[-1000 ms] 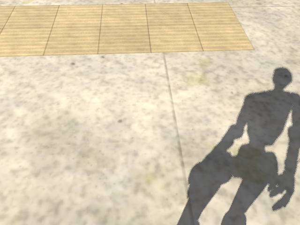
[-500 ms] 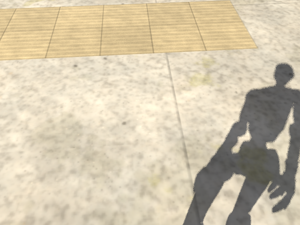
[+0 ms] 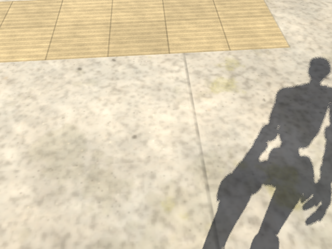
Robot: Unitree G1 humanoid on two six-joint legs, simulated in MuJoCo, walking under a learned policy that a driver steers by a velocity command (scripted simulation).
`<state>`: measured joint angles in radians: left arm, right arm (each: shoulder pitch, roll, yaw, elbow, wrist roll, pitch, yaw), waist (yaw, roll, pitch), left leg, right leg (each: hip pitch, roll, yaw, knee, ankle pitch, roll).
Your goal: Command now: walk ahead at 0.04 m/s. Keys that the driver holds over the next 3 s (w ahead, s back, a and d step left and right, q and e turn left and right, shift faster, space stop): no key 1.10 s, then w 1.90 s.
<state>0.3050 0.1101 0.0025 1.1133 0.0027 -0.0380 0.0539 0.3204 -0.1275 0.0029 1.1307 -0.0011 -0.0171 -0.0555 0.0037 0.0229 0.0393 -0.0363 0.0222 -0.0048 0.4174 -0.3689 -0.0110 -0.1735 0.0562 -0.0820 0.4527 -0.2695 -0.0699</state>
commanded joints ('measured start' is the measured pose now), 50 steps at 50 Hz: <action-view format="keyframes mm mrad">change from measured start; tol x2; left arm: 1 93 87 19 2 0 4 3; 19 63 86 18 33 3 27 -5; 50 110 64 2 53 2 23 -13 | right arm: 1 129 -58 -5 21 -3 7 -6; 13 86 -61 1 31 -8 10 -5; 50 168 -27 9 36 -9 -3 6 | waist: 1 -8 2 -7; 26 6 -7 72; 50 6 -13 75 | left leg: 1 -49 73 -31 -25 438 29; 26 -122 79 -52 -121 213 49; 36 -142 75 -55 -122 180 54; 50 -153 73 -57 -118 182 58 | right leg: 1 106 -153 136 -30 581 -16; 26 54 -141 150 -127 213 6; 37 24 -142 155 -132 162 10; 50 13 -145 157 -123 168 12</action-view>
